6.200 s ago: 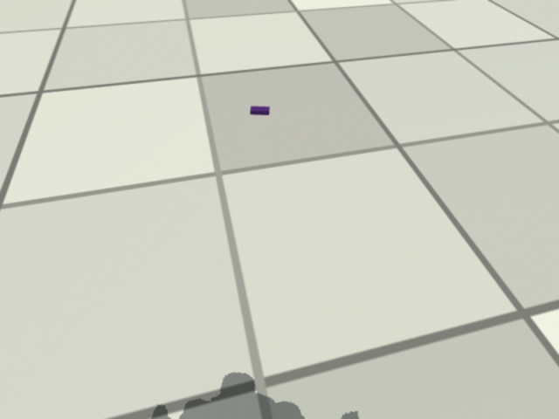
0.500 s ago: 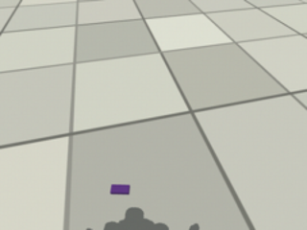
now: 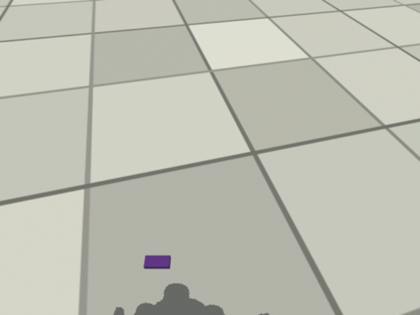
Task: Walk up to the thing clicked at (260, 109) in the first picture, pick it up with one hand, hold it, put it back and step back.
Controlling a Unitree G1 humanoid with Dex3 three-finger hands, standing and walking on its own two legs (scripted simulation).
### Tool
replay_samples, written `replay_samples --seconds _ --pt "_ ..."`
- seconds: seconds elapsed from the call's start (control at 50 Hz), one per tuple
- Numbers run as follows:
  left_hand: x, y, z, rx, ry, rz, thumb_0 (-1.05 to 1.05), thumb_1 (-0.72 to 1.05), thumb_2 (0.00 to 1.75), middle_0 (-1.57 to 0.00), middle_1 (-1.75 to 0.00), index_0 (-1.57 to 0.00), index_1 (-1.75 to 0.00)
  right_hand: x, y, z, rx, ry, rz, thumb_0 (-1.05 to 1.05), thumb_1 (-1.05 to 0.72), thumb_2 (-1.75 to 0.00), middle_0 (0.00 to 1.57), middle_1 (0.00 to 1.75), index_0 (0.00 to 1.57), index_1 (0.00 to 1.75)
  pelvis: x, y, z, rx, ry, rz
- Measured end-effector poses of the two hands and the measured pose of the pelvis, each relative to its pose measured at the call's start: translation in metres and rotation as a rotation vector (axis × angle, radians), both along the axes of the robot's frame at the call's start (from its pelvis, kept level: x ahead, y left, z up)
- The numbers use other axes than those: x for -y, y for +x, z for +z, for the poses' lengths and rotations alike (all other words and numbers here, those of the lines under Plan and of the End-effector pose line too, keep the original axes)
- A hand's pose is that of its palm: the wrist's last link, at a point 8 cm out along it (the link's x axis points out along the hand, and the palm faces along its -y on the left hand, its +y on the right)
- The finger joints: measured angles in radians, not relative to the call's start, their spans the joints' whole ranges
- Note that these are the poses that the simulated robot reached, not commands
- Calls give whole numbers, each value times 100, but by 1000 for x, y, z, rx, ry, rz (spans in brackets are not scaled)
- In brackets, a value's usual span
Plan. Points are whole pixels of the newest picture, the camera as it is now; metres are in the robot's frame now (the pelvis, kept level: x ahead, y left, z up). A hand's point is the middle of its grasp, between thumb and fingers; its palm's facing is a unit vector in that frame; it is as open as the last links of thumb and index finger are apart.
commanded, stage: walk up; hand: left
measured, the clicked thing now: (157, 262) +0.48 +0.23 -0.77
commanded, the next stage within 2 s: stand in 0.42 s
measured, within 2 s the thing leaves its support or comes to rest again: neither
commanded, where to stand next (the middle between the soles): +0.08 +0.01 m, yaw +0 degrees
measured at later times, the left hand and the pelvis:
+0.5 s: hand out of the picture +0.08 +0.25 -0.16, palm faces -0.02 -0.94 -0.33, open 7.4 cm; pelvis +0.00 +0.00 +0.00, yaw +0 degrees
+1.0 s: hand out of the picture +0.10 +0.25 -0.15, palm faces -0.03 -0.94 -0.35, open 7.4 cm; pelvis +0.02 -0.01 +0.00, yaw +1 degrees
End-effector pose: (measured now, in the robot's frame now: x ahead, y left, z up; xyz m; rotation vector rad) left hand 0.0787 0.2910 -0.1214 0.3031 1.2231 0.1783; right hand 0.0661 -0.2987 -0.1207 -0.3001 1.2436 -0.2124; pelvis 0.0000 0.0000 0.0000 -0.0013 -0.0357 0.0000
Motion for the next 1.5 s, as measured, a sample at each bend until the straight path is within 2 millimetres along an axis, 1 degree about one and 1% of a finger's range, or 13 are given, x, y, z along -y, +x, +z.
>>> replay_samples --seconds 0.12,0.22,0.42,0.56,0.7,0.94,1.1,1.5 --pt "-2 1 1 0 5 -1 1 90 90 -21 -30 -21 -30 -3 -5 -2 -9 7 -2 1 -90 -90 20 30 21 30 0 0 0 0 0 0" --pt "-3 1 2 2 8 4 1 90 90 -21 -30 -21 -30 -4 -5 -3 -11 11 4 1 -90 -90 21 30 21 30 -1 1 0 0 1 2" --pt "-4 -4 2 -12 10 13 1 90 90 -21 -30 -21 -30 -5 3 -4 -1 15 16 1 -90 -90 21 30 21 30 0 2 0 -4 1 4" --pt "-3 -6 1 -28 14 13 1 90 90 -21 -30 -21 -30 -3 10 -3 -1 8 27 1 -90 -90 21 30 21 30 1 7 0 -13 2 7" --pt "-3 -3 2 -29 18 11 1 90 90 -21 -30 -21 -30 0 18 -2 4 4 30 1 -90 -90 21 30 21 30 2 13 0 -16 3 8" --pt "0 9 5 -6 25 5 1 90 90 -21 -30 -21 -30 3 28 -1 18 5 34 1 -90 -90 21 30 21 30 6 19 0 -13 2 9" --pt "2 13 4 -6 23 2 1 90 90 -21 -30 -21 -30 5 28 -1 10 4 33 0 -90 -90 21 30 21 30 8 21 0 -16 0 9" --pt "3 13 5 -10 26 9 1 90 90 -21 -30 -21 -30 6 28 -2 7 3 35 1 -90 -90 21 30 21 30 10 23 1 -13 1 9"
